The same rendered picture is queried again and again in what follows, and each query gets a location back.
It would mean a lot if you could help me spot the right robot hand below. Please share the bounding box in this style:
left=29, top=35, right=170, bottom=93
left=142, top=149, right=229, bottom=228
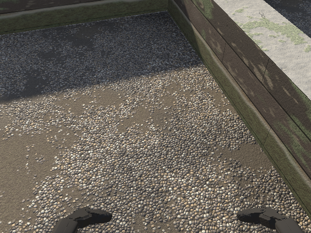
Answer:
left=236, top=206, right=304, bottom=233

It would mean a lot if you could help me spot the left robot hand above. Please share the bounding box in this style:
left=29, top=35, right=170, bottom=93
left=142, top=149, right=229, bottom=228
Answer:
left=52, top=206, right=113, bottom=233

